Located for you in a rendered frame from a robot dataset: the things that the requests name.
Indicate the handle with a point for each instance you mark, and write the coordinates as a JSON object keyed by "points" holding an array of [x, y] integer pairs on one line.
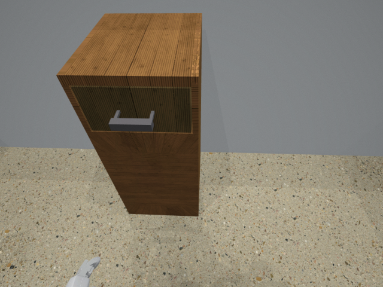
{"points": [[131, 124]]}

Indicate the drawer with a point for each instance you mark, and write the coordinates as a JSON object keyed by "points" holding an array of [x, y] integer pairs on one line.
{"points": [[172, 106]]}

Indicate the left robot hand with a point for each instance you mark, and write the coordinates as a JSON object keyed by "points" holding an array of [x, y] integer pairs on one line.
{"points": [[82, 277]]}

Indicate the cabinet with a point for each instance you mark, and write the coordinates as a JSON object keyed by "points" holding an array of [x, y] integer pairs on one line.
{"points": [[154, 173]]}

